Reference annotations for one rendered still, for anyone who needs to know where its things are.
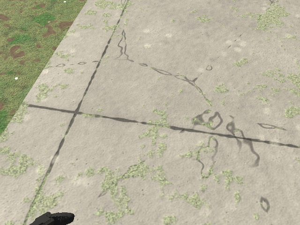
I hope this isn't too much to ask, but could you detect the robot left hand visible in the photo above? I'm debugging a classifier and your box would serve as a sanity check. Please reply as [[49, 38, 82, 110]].
[[29, 212, 75, 225]]

